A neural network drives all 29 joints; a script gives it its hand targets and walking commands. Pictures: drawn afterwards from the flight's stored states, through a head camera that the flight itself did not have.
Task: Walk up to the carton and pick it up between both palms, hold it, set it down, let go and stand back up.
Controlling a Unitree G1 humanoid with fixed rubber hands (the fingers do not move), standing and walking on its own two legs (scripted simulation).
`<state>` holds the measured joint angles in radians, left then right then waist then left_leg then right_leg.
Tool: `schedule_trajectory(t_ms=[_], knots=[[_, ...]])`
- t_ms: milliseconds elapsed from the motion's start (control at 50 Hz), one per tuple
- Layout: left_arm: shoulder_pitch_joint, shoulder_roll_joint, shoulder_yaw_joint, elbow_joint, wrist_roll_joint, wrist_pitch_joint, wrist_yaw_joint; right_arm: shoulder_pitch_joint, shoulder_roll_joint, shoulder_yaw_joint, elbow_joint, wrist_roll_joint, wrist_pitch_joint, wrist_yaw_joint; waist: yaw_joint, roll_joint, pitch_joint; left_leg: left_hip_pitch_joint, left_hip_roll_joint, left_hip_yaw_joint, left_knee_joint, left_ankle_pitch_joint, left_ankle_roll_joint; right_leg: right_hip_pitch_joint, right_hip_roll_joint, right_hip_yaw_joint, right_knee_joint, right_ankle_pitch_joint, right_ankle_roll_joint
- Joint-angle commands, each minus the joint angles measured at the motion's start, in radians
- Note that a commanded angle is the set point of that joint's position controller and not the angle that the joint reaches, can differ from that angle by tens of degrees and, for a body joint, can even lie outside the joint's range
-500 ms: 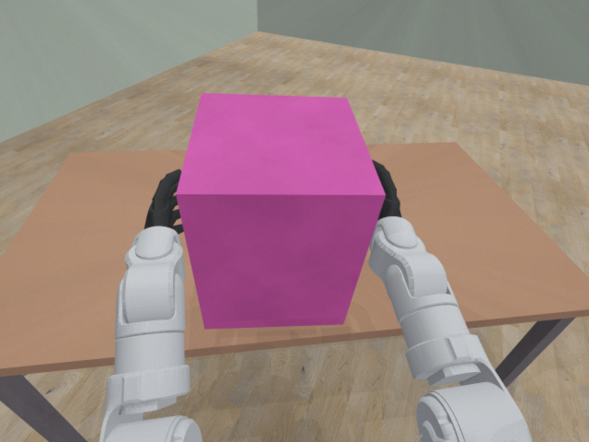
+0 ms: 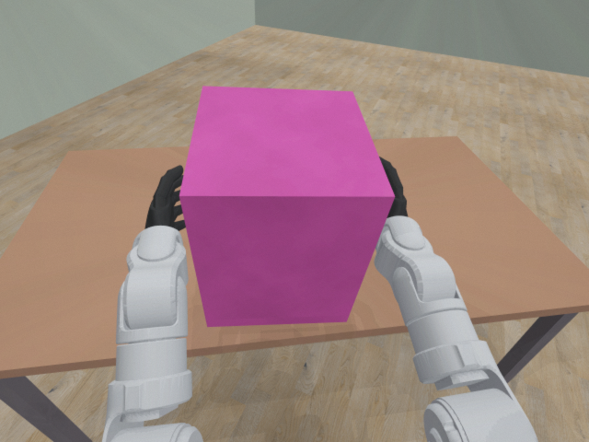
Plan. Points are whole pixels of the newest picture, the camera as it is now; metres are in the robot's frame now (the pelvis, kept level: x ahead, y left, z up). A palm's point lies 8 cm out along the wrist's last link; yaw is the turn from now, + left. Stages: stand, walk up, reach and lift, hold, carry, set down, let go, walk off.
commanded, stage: hold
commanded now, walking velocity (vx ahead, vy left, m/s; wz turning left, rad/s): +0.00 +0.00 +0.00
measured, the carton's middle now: (278, 210) +0.38 +0.01 +0.16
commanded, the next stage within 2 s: none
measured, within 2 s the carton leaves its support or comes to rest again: neither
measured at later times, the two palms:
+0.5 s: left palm (164, 232) +0.35 +0.15 +0.16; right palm (387, 220) +0.35 -0.14 +0.16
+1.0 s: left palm (164, 231) +0.34 +0.15 +0.17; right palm (388, 219) +0.35 -0.14 +0.17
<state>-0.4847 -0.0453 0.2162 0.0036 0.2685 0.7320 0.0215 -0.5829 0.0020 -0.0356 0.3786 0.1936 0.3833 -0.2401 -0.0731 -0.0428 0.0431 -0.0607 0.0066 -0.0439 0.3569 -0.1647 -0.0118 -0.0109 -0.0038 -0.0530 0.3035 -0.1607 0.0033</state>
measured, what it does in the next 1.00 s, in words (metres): stands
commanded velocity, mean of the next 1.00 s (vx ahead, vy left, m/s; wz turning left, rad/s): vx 0.00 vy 0.00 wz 0.00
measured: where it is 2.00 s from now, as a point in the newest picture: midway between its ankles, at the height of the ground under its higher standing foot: outside the picture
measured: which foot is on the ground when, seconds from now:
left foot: down 0.00-1.00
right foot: down 0.00-1.00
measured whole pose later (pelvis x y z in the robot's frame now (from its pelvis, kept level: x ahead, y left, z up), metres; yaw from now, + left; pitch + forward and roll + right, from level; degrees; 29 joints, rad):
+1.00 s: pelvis +0.00 +0.00 +0.00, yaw +0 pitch -7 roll -1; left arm -0.47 -0.04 0.22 0.00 0.27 0.72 0.01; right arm -0.57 0.01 -0.03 0.37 0.18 0.38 -0.24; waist -0.08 -0.04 0.04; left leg -0.06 0.01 -0.05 0.35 -0.16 -0.02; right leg -0.01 0.00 -0.06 0.30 -0.16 0.00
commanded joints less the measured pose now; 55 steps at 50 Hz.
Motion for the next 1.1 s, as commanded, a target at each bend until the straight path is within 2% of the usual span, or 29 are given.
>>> schedule_trajectory(t_ms=[0, 40, 60, 80, 120, 140, 180, 220, 260, 320, 340, 360, 440, 480, 600, 620, 680, 760, 820, 920, 960, 1000, 1080], knots=[[-0.793, -0.500, -0.514, -0.171, -0.162, -0.088, -0.158, -0.771, 0.520, 0.403, -0.251, 0.062, -0.063, 0.154, -0.015, 0.071, -0.408, 0.142, -0.043, 0.043, -0.055, 0.190, -0.023, 0.065, 0.056, -0.023, -0.037, 0.089, 0.036], [-0.819, -0.502, -0.496, -0.144, -0.157, -0.089, -0.163, -0.806, 0.533, 0.397, -0.237, 0.055, -0.068, 0.158, -0.004, 0.075, -0.400, 0.120, -0.048, 0.048, -0.061, 0.163, -0.016, 0.073, 0.048, -0.020, -0.040, 0.076, 0.036], [-0.808, -0.508, -0.500, -0.151, -0.165, -0.092, -0.165, -0.806, 0.541, 0.405, -0.248, 0.053, -0.074, 0.157, -0.006, 0.066, -0.429, 0.131, -0.049, 0.048, -0.053, 0.190, -0.015, 0.087, 0.050, -0.021, -0.032, 0.120, 0.038], [-0.837, -0.516, -0.523, -0.180, -0.179, -0.102, -0.164, -0.821, 0.548, 0.411, -0.268, 0.060, -0.082, 0.154, -0.016, 0.081, -0.471, 0.148, -0.049, 0.044, -0.040, 0.223, -0.025, 0.097, 0.051, -0.022, -0.024, 0.154, 0.041], [-0.826, -0.513, -0.544, -0.213, -0.194, -0.115, -0.160, -0.834, 0.564, 0.460, -0.340, 0.088, -0.093, 0.140, -0.012, 0.082, -0.559, 0.178, -0.059, 0.039, -0.005, 0.312, -0.033, 0.133, 0.053, -0.018, -0.005, 0.280, 0.051], [-0.832, -0.514, -0.559, -0.234, -0.201, -0.119, -0.155, -0.808, 0.559, 0.467, -0.334, 0.096, -0.087, 0.135, -0.022, 0.103, -0.567, 0.189, -0.058, 0.033, 0.005, 0.343, -0.043, 0.140, 0.054, -0.021, 0.003, 0.311, 0.052], [-0.786, -0.499, -0.535, -0.218, -0.180, -0.112, -0.156, -0.762, 0.549, 0.469, -0.318, 0.099, -0.074, 0.129, -0.018, 0.092, -0.517, 0.186, -0.060, 0.035, 0.004, 0.354, -0.042, 0.144, 0.057, -0.020, -0.001, 0.322, 0.056], [-0.760, -0.478, -0.491, -0.183, -0.155, -0.099, -0.166, -0.745, 0.534, 0.454, -0.285, 0.083, -0.064, 0.130, -0.002, 0.074, -0.440, 0.143, -0.062, 0.044, -0.031, 0.265, -0.027, 0.136, 0.050, -0.019, -0.015, 0.243, 0.054], [-0.778, -0.479, -0.483, -0.189, -0.154, -0.098, -0.176, -0.754, 0.543, 0.438, -0.267, 0.071, -0.066, 0.138, -0.002, 0.064, -0.423, 0.128, -0.058, 0.047, -0.050, 0.228, -0.021, 0.128, 0.049, -0.022, -0.021, 0.197, 0.053], [-0.793, -0.489, -0.510, -0.200, -0.171, -0.104, -0.175, -0.783, 0.549, 0.451, -0.311, 0.083, -0.081, 0.137, -0.002, 0.082, -0.472, 0.154, -0.058, 0.045, -0.027, 0.277, -0.029, 0.131, 0.050, -0.021, -0.016, 0.239, 0.050], [-0.811, -0.496, -0.527, -0.228, -0.182, -0.112, -0.172, -0.782, 0.555, 0.454, -0.318, 0.086, -0.082, 0.135, -0.013, 0.088, -0.490, 0.162, -0.059, 0.042, -0.021, 0.290, -0.035, 0.131, 0.052, -0.023, -0.013, 0.248, 0.050], [-0.817, -0.497, -0.531, -0.232, -0.188, -0.117, -0.169, -0.788, 0.558, 0.465, -0.335, 0.091, -0.085, 0.135, -0.007, 0.085, -0.508, 0.162, -0.060, 0.040, -0.016, 0.300, -0.035, 0.130, 0.054, -0.024, -0.012, 0.254, 0.050], [-0.808, -0.484, -0.523, -0.203, -0.180, -0.114, -0.169, -0.767, 0.566, 0.464, -0.315, 0.076, -0.072, 0.131, -0.010, 0.081, -0.445, 0.133, -0.061, 0.039, -0.037, 0.225, -0.025, 0.116, 0.041, -0.018, -0.017, 0.224, 0.056], [-0.817, -0.498, -0.526, -0.192, -0.177, -0.111, -0.171, -0.762, 0.547, 0.429, -0.274, 0.061, -0.067, 0.138, -0.023, 0.083, -0.431, 0.136, -0.053, 0.040, -0.052, 0.191, -0.029, 0.087, 0.044, -0.024, -0.022, 0.163, 0.051], [-0.815, -0.509, -0.529, -0.177, -0.183, -0.114, -0.163, -0.797, 0.545, 0.432, -0.289, 0.061, -0.081, 0.146, -0.011, 0.089, -0.480, 0.141, -0.053, 0.039, -0.039, 0.222, -0.030, 0.095, 0.052, -0.026, -0.023, 0.159, 0.042], [-0.824, -0.511, -0.536, -0.193, -0.189, -0.117, -0.161, -0.786, 0.546, 0.433, -0.287, 0.063, -0.082, 0.145, -0.018, 0.097, -0.489, 0.151, -0.052, 0.037, -0.034, 0.243, -0.035, 0.096, 0.053, -0.025, -0.020, 0.175, 0.042], [-0.789, -0.509, -0.533, -0.190, -0.185, -0.111, -0.162, -0.791, 0.544, 0.465, -0.319, 0.083, -0.082, 0.137, -0.006, 0.090, -0.493, 0.172, -0.055, 0.034, -0.013, 0.315, -0.037, 0.120, 0.057, -0.024, -0.017, 0.244, 0.045], [-0.786, -0.495, -0.520, -0.202, -0.173, -0.110, -0.166, -0.759, 0.536, 0.449, -0.302, 0.080, -0.073, 0.136, -0.015, 0.082, -0.472, 0.161, -0.055, 0.036, -0.022, 0.296, -0.037, 0.118, 0.054, -0.024, -0.017, 0.227, 0.048], [-0.792, -0.482, -0.485, -0.179, -0.153, -0.103, -0.172, -0.762, 0.535, 0.441, -0.270, 0.071, -0.070, 0.143, 0.005, 0.079, -0.435, 0.136, -0.054, 0.045, -0.042, 0.243, -0.027, 0.113, 0.049, -0.021, -0.027, 0.168, 0.044], [-0.812, -0.506, -0.558, -0.256, -0.199, -0.124, -0.160, -0.773, 0.551, 0.470, -0.352, 0.093, -0.087, 0.136, -0.020, 0.098, -0.542, 0.198, -0.054, 0.033, 0.001, 0.350, -0.047, 0.118, 0.060, -0.022, -0.007, 0.274, 0.047], [-0.814, -0.502, -0.554, -0.228, -0.193, -0.119, -0.155, -0.783, 0.546, 0.470, -0.342, 0.086, -0.080, 0.136, -0.013, 0.101, -0.497, 0.182, -0.053, 0.033, -0.011, 0.302, -0.041, 0.097, 0.055, -0.022, -0.016, 0.227, 0.046], [-0.799, -0.491, -0.523, -0.190, -0.180, -0.110, -0.162, -0.772, 0.537, 0.451, -0.301, 0.070, -0.070, 0.140, -0.004, 0.074, -0.445, 0.149, -0.053, 0.041, -0.038, 0.224, -0.026, 0.088, 0.048, -0.019, -0.029, 0.165, 0.046], [-0.818, -0.495, -0.508, -0.182, -0.168, -0.109, -0.170, -0.760, 0.541, 0.422, -0.251, 0.055, -0.071, 0.147, -0.014, 0.084, -0.418, 0.135, -0.050, 0.046, -0.054, 0.198, -0.026, 0.090, 0.046, -0.019, -0.031, 0.139, 0.043]])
